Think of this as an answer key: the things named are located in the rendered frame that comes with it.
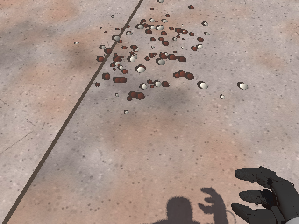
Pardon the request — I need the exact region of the right robot hand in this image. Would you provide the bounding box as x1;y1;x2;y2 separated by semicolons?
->
231;166;299;224

